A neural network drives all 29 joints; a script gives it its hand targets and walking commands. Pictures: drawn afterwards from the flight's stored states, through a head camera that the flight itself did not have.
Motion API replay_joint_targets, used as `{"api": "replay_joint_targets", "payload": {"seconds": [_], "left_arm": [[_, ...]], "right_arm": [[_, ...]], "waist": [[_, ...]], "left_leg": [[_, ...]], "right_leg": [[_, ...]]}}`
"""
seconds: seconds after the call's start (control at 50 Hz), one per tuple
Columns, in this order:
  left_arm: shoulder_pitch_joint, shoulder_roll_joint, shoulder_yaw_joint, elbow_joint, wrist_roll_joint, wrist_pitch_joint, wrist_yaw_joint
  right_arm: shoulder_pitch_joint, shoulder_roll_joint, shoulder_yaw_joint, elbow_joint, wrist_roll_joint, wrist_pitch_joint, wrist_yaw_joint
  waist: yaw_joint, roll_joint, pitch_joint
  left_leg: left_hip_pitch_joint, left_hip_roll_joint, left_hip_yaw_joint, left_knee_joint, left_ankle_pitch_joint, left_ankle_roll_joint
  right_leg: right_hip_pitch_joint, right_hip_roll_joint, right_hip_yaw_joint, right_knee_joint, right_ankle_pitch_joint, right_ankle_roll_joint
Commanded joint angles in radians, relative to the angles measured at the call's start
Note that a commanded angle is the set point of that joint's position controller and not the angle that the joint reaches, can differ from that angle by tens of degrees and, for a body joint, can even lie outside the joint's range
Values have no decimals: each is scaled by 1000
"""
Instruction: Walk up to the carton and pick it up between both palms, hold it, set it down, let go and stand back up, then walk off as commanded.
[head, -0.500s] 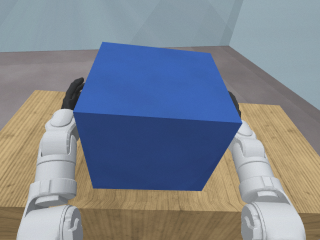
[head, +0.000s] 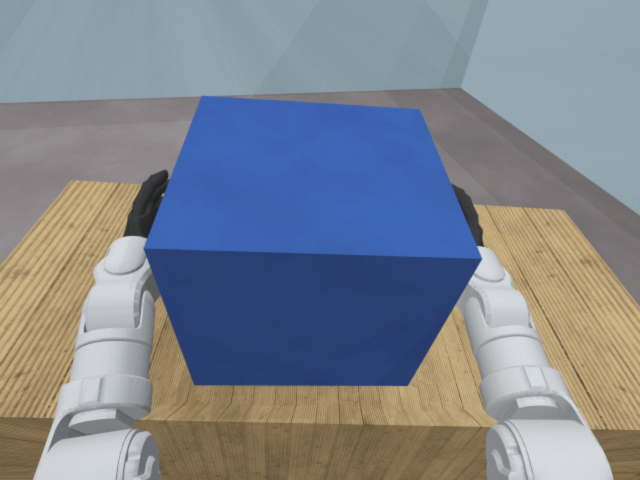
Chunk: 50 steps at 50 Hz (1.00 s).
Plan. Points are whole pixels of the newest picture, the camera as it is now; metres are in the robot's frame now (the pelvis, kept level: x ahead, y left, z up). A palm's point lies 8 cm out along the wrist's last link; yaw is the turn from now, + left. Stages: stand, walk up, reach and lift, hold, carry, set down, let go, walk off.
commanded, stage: set down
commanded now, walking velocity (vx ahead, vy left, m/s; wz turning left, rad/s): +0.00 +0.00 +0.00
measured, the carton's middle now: (308, 245) +0.42 +0.02 +0.11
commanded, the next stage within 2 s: none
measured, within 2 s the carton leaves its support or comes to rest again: neither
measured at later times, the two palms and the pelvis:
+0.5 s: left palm (155, 249) +0.40 +0.22 +0.11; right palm (449, 258) +0.40 -0.17 +0.12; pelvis +0.01 +0.00 +0.00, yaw +0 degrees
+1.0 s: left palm (160, 262) +0.40 +0.22 +0.09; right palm (443, 272) +0.40 -0.17 +0.09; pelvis +0.02 +0.00 +0.00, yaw +0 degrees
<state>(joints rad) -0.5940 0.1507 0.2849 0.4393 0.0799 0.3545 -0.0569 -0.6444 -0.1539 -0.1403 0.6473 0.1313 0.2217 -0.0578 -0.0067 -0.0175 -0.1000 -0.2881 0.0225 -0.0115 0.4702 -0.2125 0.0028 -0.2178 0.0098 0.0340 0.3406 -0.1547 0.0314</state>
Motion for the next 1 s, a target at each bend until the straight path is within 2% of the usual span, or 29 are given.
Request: {"api": "replay_joint_targets", "payload": {"seconds": [0.0, 0.02, 0.04, 0.06, 0.12, 0.18, 0.22, 0.24, 0.28, 0.3, 0.36, 0.4, 0.42, 0.46, 0.5, 0.52, 0.54, 0.56, 0.6, 0.64, 0.66, 0.74, 0.78, 0.8, 0.84, 0.86, 0.88, 0.94, 0.98], "left_arm": [[-673, -538, -358, -26, -49, -94, -145], [-682, -546, -377, -38, -51, -104, -141], [-647, -540, -383, -48, -58, -111, -135], [-689, -530, -359, -17, -47, -125, -137], [-741, -549, -408, -62, -84, -165, -120], [-634, -513, -368, 9, -54, -162, -120], [-655, -538, -389, -15, -61, -175, -123], [-639, -512, -347, 58, -39, -172, -126], [-621, -493, -330, 57, -32, -179, -138], [-637, -499, -344, 49, -36, -189, -136], [-647, -507, -346, 51, -48, -213, -136], [-624, -524, -369, 18, -49, -229, -124], [-627, -537, -382, 33, -60, -233, -122], [-638, -542, -393, 15, -59, -253, -116], [-588, -529, -385, 36, -49, -269, -116], [-586, -517, -367, 76, -49, -266, -123], [-585, -500, -341, 114, -28, -262, -128], [-602, -508, -340, 141, -28, -263, -131], [-568, -494, -310, 139, -11, -271, -136], [-584, -504, -325, 122, -21, -291, -134], [-589, -481, -300, 153, -16, -292, -140], [-618, -515, -329, 164, -37, -333, -127], [-650, -529, -348, 162, -42, -362, -116], [-671, -554, -378, 133, -55, -385, -108], [-681, -562, -385, 180, -57, -402, -103], [-699, -562, -387, 180, -54, -426, -98], [-658, -499, -323, 272, -17, -411, -106], [-601, -466, -259, 341, 4, -406, -126], [-628, -467, -268, 316, 3, -419, -127]], "right_arm": [[-708, 480, 217, -196, -71, -126, 169], [-705, 476, 229, -213, -81, -130, 173], [-715, 493, 275, -257, -52, -142, 170], [-700, 502, 253, -186, -71, -138, 174], [-708, 533, 267, -214, -76, -162, 174], [-661, 521, 278, -214, -81, -164, 166], [-651, 524, 271, -198, -83, -173, 164], [-616, 501, 215, -130, -115, -162, 165], [-591, 525, 234, -120, -120, -163, 161], [-585, 524, 215, -126, -138, -170, 164], [-599, 546, 229, -135, -135, -185, 166], [-592, 556, 269, -158, -110, -209, 165], [-614, 561, 268, -182, -118, -218, 161], [-579, 576, 296, -167, -108, -227, 160], [-551, 589, 312, -174, -119, -243, 152], [-577, 566, 280, -176, -133, -245, 149], [-564, 555, 269, -144, -148, -239, 149], [-572, 536, 218, -121, -160, -242, 153], [-566, 547, 236, -122, -155, -247, 153], [-527, 551, 229, -95, -174, -248, 147], [-530, 552, 231, -83, -162, -248, 152], [-569, 580, 242, -122, -172, -286, 155], [-580, 577, 212, -107, -184, -308, 164], [-560, 617, 245, -101, -189, -316, 163], [-569, 600, 204, -76, -216, -333, 163], [-564, 610, 187, -46, -231, -343, 167], [-532, 580, 166, 17, -241, -326, 170], [-500, 568, 129, 37, -258, -323, 173], [-503, 567, 124, 47, -261, -333, 171]], "waist": [[-16, 101, -289], [-13, 106, -314], [13, 83, -342], [10, 102, -308], [3, 99, -433], [23, 72, -374], [3, 82, -396], [-6, 93, -332], [14, 55, -324], [-5, 76, -343], [12, 62, -358], [29, 108, -407], [21, 95, -414], [23, 118, -437], [35, 83, -447], [17, 66, -414], [30, 72, -358], [-2, 66, -362], [35, 62, -340], [11, 50, -342], [30, 60, -315], [40, 77, -389], [19, 111, -433], [25, 104, -488], [-4, 98, -458], [2, 105, -484], [24, 91, -368], [39, 52, -273], [31, 66, -272]], "left_leg": [[217, -55, 15, -214, 162, -65], [257, -52, 16, -199, 201, -69], [267, -51, 13, -185, 247, -64], [241, -55, 21, -192, 224, -66], [267, -54, 24, -174, 266, -69], [271, -56, 26, -169, 288, -56], [275, -52, 22, -168, 317, -65], [259, -52, 19, -182, 250, -61], [240, -52, 32, -180, 270, -50], [240, -56, 34, -177, 259, -58], [269, -53, 28, -158, 335, -61], [306, -52, 31, -131, 443, -81], [313, -50, 22, -116, 499, -87], [323, -49, 21, -109, 514, -89], [310, -53, 26, -97, 542, -84], [299, -55, 27, -111, 481, -74], [263, -58, 34, -126, 431, -67], [272, -49, 21, -135, 400, -72], [248, -54, 37, -133, 420, -63], [269, -48, 22, -128, 435, -71], [258, -50, 34, -136, 405, -65], [231, -52, 32, -121, 410, -70], [264, -43, 25, -104, 455, -87], [261, -41, 20, -90, 509, -89], [263, -41, 11, -91, 462, -92], [258, -40, 19, -94, 452, -95], [218, -39, 23, -114, 392, -80], [162, -41, 47, -152, 283, -56], [155, -40, 41, -151, 310, -56]], "right_leg": [[235, 31, -74, -94, 15, -53], [225, 35, -79, -87, 41, -55], [251, 36, -72, -87, 78, -49], [241, 31, -72, -89, 57, -48], [257, 32, -73, -80, 94, -46], [260, 31, -65, -89, 127, -35], [270, 32, -73, -77, 141, -39], [239, 26, -75, -89, 83, -44], [266, 25, -69, -85, 105, -35], [254, 17, -73, -83, 100, -36], [249, 27, -78, -71, 139, -29], [242, 31, -81, -62, 202, -33], [242, 35, -85, -56, 233, -28], [231, 33, -82, -55, 230, -32], [247, 31, -79, -55, 275, -28], [253, 29, -76, -64, 244, -23], [260, 22, -72, -68, 220, -26], [229, 28, -91, -67, 177, -29], [251, 23, -77, -62, 209, -26], [237, 27, -85, -56, 216, -30], [245, 21, -76, -66, 197, -28], [231, 20, -75, -54, 195, -34], [187, 23, -92, -53, 192, -41], [177, 30, -90, -44, 216, -41], [151, 27, -95, -53, 182, -43], [135, 27, -100, -49, 180, -49], [138, 17, -85, -59, 140, -46], [187, 9, -80, -65, 108, -41], [199, 3, -83, -53, 133, -33]]}}
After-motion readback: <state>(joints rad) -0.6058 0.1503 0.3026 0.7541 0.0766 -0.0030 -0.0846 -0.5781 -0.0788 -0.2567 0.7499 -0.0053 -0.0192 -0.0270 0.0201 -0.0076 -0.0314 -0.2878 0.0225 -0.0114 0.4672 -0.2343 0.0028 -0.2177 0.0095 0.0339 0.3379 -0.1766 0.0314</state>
